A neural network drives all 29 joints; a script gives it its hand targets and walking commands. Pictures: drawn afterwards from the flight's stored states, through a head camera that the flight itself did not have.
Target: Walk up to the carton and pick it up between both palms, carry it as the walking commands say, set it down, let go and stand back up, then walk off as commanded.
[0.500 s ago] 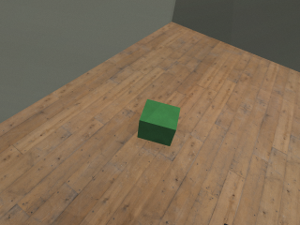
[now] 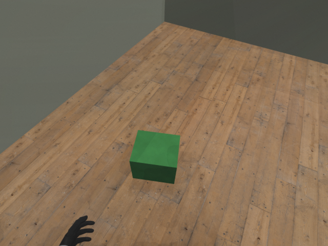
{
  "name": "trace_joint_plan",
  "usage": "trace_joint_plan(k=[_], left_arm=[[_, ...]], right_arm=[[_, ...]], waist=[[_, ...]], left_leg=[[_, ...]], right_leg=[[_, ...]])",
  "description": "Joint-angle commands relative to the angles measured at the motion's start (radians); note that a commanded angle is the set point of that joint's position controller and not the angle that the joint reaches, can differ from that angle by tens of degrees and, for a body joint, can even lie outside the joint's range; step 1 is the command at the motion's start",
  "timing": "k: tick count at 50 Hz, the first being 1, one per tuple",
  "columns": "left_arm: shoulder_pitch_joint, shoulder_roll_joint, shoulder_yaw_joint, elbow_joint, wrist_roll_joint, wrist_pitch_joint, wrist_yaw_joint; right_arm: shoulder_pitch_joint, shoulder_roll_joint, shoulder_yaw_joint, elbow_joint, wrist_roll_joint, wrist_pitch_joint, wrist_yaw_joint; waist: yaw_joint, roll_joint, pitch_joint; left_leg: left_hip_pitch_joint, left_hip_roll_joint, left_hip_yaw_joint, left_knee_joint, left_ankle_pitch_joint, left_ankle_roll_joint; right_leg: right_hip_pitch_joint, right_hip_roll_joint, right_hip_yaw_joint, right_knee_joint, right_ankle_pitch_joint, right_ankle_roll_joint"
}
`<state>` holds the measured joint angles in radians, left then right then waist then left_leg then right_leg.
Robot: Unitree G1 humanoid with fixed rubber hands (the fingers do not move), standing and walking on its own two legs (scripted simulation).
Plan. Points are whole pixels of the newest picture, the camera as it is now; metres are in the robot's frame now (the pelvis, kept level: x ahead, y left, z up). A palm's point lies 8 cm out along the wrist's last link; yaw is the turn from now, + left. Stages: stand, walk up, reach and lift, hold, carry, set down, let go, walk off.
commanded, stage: walk up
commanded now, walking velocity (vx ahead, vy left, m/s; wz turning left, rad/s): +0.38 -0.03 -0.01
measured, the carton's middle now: (156, 157) +0.73 -0.01 -0.64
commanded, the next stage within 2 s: none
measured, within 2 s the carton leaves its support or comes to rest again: neither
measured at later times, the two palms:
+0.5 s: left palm out of the picture +0.08 +0.26 -0.13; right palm (226, 197) +0.27 -0.20 -0.10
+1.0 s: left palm (78, 190) +0.32 +0.23 -0.10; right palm (248, 219) +0.22 -0.26 -0.13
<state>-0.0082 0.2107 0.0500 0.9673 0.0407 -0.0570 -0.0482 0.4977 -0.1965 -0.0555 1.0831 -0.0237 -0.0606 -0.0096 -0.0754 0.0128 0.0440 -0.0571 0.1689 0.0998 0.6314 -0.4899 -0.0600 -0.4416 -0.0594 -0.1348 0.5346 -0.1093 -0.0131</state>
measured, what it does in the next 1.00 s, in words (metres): walks ahead: left foot, then right foot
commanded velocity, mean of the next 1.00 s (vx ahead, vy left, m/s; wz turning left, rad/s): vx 0.18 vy -0.02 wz -0.01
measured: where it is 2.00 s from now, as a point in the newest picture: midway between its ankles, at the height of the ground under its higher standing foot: outside the picture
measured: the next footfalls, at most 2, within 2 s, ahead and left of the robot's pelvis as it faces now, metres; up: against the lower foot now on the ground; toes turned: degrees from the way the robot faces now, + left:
left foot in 0.48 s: +0.24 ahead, +0.15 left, +0.00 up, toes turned +8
right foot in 0.92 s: +0.30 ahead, -0.13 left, +0.00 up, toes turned -6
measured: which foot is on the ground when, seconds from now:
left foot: up 0.00-0.46, down 0.48-0.92, up 0.94-1.00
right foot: down 0.00-0.48, up 0.50-0.90, down 0.92-1.00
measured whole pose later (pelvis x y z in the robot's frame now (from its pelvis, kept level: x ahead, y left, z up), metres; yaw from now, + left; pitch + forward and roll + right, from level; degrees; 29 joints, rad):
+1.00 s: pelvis +0.22 -0.02 +0.02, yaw -1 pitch -1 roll +0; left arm 0.13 0.21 0.04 1.02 0.02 0.00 0.02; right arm 0.27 -0.20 -0.03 1.03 -0.02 0.02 -0.03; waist -0.04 0.04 0.05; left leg -0.26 0.09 0.05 0.67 -0.46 -0.03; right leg -0.26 -0.01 -0.08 0.46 -0.18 -0.03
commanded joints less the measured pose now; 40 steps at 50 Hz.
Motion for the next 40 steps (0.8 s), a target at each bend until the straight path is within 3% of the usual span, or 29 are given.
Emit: trace_joint_plan(k=[1, 3, 4, 5, 8, 12, 15, 18, 20, 22, 23, 24, 25, 26, 27, 28, 29, 31, 34, 36, 37, 38, 40], left_arm=[[0.45, 0.276, 0.068, 0.083, -0.011, -0.012, 0.036], [0.3, 0.159, 0.037, 0.046, -0.01, -0.033, 0.039], [0.281, 0.128, 0.026, 0.043, -0.014, -0.035, 0.041], [0.269, 0.118, 0.022, 0.044, -0.017, -0.036, 0.043], [0.298, 0.107, 0.016, 0.042, -0.014, -0.036, 0.046], [0.385, 0.113, 0.017, 0.047, -0.01, -0.036, 0.058], [0.422, 0.128, 0.02, 0.049, -0.006, -0.031, 0.065], [0.423, 0.109, 0.018, 0.067, -0.014, -0.016, 0.059], [0.444, 0.125, 0.018, 0.079, -0.011, -0.007, 0.059], [0.441, 0.138, 0.019, 0.094, -0.015, 0.001, 0.059], [0.443, 0.119, 0.013, 0.103, -0.017, 0.008, 0.057], [0.457, 0.068, 0.001, 0.109, -0.02, 0.01, 0.057], [0.461, -0.007, -0.019, 0.085, -0.02, 0.01, 0.055], [0.479, 0.036, 0.004, 0.071, -0.007, 0.032, 0.062], [0.433, 0.087, 0.031, 0.077, -0.006, 0.048, 0.056], [0.404, 0.07, 0.03, 0.069, -0.01, 0.052, 0.047], [0.406, 0.047, 0.024, 0.073, -0.011, 0.055, 0.039], [0.415, 0.028, 0.02, 0.08, -0.004, 0.067, 0.026], [0.361, 0.025, 0.017, 0.067, -0.008, 0.078, 0.026], [0.308, 0.04, 0.021, 0.052, -0.027, 0.086, 0.042], [0.262, 0.021, 0.004, 0.024, -0.037, 0.081, 0.046], [0.233, 0.019, -0.001, 0.015, -0.042, 0.08, 0.049], [0.203, 0.04, 0.0, 0.017, -0.048, 0.085, 0.055]], right_arm=[[0.018, -0.068, -0.006, -0.093, 0.005, -0.012, -0.006], [-0.044, -0.061, -0.014, -0.077, 0.006, -0.009, -0.003], [-0.015, -0.048, -0.018, -0.046, 0.004, 0.009, 0.001], [0.003, -0.044, -0.022, -0.04, 0.002, 0.029, 0.007], [-0.073, -0.038, -0.026, -0.07, -0.001, 0.072, 0.018], [-0.225, -0.049, -0.028, -0.11, -0.001, 0.09, 0.03], [-0.321, -0.052, -0.021, -0.138, 0.002, 0.089, 0.039], [-0.401, -0.028, 0.004, -0.174, 0.01, 0.066, 0.045], [-0.393, -0.039, 0.004, -0.168, 0.011, 0.053, 0.034], [-0.331, -0.039, 0.008, -0.141, 0.012, 0.033, 0.022], [-0.254, -0.057, 0.006, -0.107, 0.009, 0.019, 0.013], [-0.149, -0.103, -0.007, -0.067, -0.005, 0.002, 0.006], [-0.076, -0.205, -0.027, -0.055, -0.021, -0.007, 0.001], [-0.011, -0.294, -0.044, -0.055, -0.009, 0.011, -0.003], [-0.081, -0.269, -0.036, -0.07, -0.003, 0.022, -0.014], [-0.145, -0.218, -0.028, -0.08, 0.003, 0.018, -0.017], [-0.197, -0.163, -0.019, -0.087, 0.008, 0.012, -0.016], [-0.189, -0.097, -0.004, -0.078, 0.007, -0.003, -0.01], [-0.139, -0.103, -0.003, -0.08, 0.001, -0.017, -0.007], [-0.18, -0.112, 0.005, -0.082, 0.005, -0.016, -0.018], [-0.192, -0.088, 0.017, -0.074, 0.009, -0.008, -0.016], [-0.182, -0.096, 0.017, -0.07, 0.008, 0.003, -0.014], [-0.173, -0.125, 0.012, -0.072, 0.002, 0.018, -0.012]], waist=[[0.165, -0.25, -0.303], [0.107, -0.104, -0.131], [0.077, -0.047, -0.097], [0.059, -0.084, -0.095], [0.054, -0.182, -0.058], [0.084, -0.169, -0.012], [0.103, -0.174, 0.013], [0.105, -0.272, 0.033], [0.109, -0.211, 0.043], [0.072, -0.152, 0.029], [0.044, -0.107, -0.001], [0.016, -0.001, -0.054], [-0.004, 0.261, -0.059], [-0.017, 0.267, -0.085], [0.022, 0.128, -0.039], [0.044, 0.086, 0.01], [0.068, 0.106, 0.023], [0.085, 0.191, -0.006], [0.088, 0.202, -0.032], [0.1, 0.234, -0.022], [0.092, 0.277, -0.04], [0.079, 0.29, -0.047], [0.056, 0.269, -0.055]], left_leg=[[-0.53, -0.057, -0.116, 0.611, -0.083, 0.073], [-0.493, -0.007, -0.132, 0.575, 0.062, 0.06], [-0.446, -0.003, -0.125, 0.548, 0.106, 0.044], [-0.416, -0.01, -0.109, 0.536, 0.131, 0.034], [-0.395, -0.04, -0.084, 0.476, 0.215, 0.022], [-0.472, -0.038, -0.072, 0.381, 0.276, 0.006], [-0.475, -0.043, -0.062, 0.243, 0.288, -0.007], [-0.329, -0.078, -0.004, 0.069, 0.282, 0.0], [-0.293, -0.088, 0.027, 0.011, 0.249, -0.004], [-0.2, -0.099, 0.046, -0.147, 0.284, -0.002], [-0.086, -0.11, 0.062, -0.217, 0.301, 0.001], [0.063, -0.02, -0.041, -0.25, 0.327, 0.009], [0.131, 0.232, -0.358, -0.381, 0.321, 0.067], [0.092, 0.4, -0.583, -0.424, 0.345, 0.177], [0.016, 0.395, -0.563, -0.412, 0.396, 0.172], [-0.053, 0.328, -0.442, -0.396, 0.46, 0.156], [-0.077, 0.251, -0.325, -0.393, 0.498, 0.128], [-0.084, 0.161, -0.177, -0.376, 0.641, 0.101], [-0.081, 0.137, -0.099, -0.344, 0.828, 0.125], [-0.084, 0.115, -0.02, -0.273, 1.224, 0.138], [-0.076, 0.064, 0.01, -0.293, 1.168, 0.154], [-0.053, 0.056, 0.015, -0.296, 1.106, 0.169], [-0.038, 0.085, -0.01, -0.28, 0.995, 0.181]], right_leg=[[0.654, -0.427, 0.6, -0.253, 0.037, -0.16], [0.442, -0.352, 0.39, -0.224, 0.361, -0.149], [0.359, -0.322, 0.34, -0.225, 0.429, -0.118], [0.32, -0.292, 0.294, -0.231, 0.447, -0.097], [0.241, -0.24, 0.214, -0.264, 0.385, -0.087], [0.264, -0.267, 0.19, -0.315, 0.306, -0.108], [0.278, -0.262, 0.186, -0.354, 0.11, -0.109], [0.198, -0.166, 0.109, -0.378, -0.186, -0.101], [0.208, -0.194, 0.143, -0.355, -0.167, -0.118], [0.23, -0.2, 0.15, -0.262, -0.058, -0.095], [0.205, -0.164, 0.128, -0.165, -0.028, -0.067], [0.125, -0.105, 0.094, 0.0, -0.1, -0.03], [-0.067, 0.005, 0.02, 0.249, -0.365, 0.038], [-0.129, 0.012, 0.106, 0.422, -0.509, 0.051], [-0.143, -0.022, 0.181, 0.535, -0.439, 0.06], [-0.145, -0.036, 0.193, 0.552, -0.353, 0.063], [-0.129, -0.05, 0.186, 0.535, -0.266, 0.066], [-0.085, -0.039, 0.143, 0.525, -0.166, 0.071], [-0.056, -0.022, 0.104, 0.506, -0.106, 0.075], [0.025, 0.016, 0.099, 0.36, -0.144, 0.07], [0.077, 0.033, 0.086, 0.258, -0.133, 0.067], [0.095, 0.043, 0.067, 0.205, -0.122, 0.064], [0.113, 0.045, 0.057, 0.138, -0.129, 0.067]])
